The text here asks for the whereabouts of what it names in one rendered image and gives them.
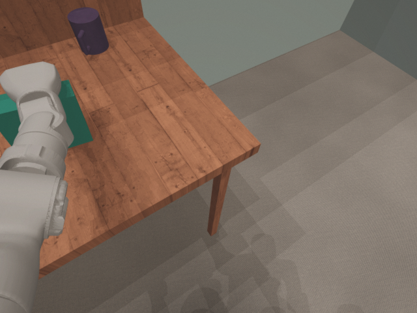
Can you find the sponge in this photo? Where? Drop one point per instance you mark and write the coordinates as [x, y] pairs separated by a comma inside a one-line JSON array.
[[10, 121]]

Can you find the left robot hand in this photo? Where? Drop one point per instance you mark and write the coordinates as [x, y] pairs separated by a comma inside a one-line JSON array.
[[16, 80]]

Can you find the table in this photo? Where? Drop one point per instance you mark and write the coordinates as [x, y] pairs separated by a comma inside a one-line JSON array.
[[158, 130]]

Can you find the left robot forearm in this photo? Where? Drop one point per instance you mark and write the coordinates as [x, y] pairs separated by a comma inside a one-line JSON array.
[[43, 138]]

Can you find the robot left upper arm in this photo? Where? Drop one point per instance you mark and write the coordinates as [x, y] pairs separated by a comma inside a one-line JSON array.
[[32, 207]]

